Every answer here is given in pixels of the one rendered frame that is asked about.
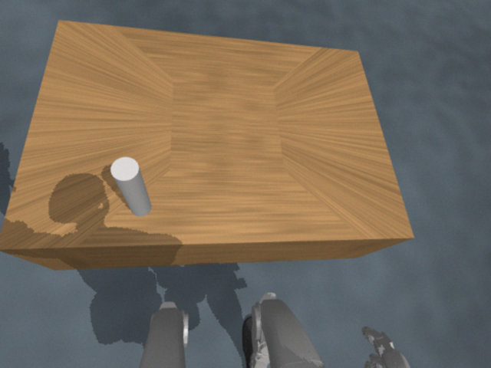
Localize right robot hand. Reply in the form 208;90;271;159
362;327;410;368

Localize can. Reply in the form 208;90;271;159
110;157;151;217

